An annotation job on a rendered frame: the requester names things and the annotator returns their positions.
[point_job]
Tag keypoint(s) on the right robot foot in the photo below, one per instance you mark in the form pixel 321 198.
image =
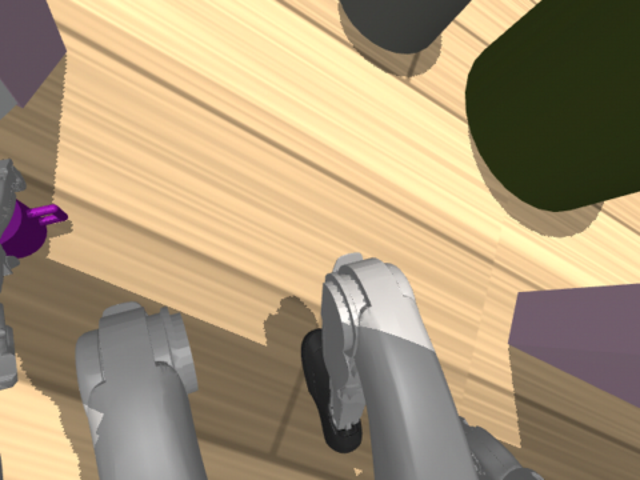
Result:
pixel 318 380

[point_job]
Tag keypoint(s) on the left robot arm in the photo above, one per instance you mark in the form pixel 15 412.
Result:
pixel 8 368

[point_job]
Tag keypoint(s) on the left robot hand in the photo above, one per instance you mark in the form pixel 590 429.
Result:
pixel 11 181

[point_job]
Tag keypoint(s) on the right robot hand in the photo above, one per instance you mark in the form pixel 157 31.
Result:
pixel 492 460

